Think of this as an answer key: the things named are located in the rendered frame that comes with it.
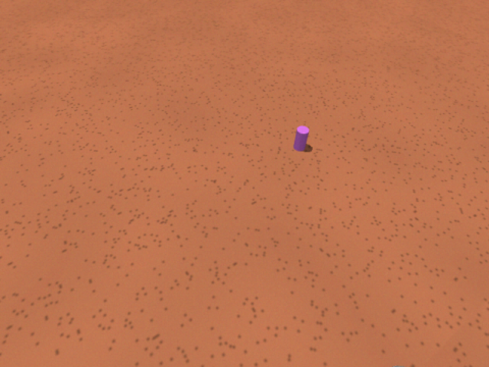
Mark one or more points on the can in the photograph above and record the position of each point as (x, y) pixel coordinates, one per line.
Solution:
(301, 138)

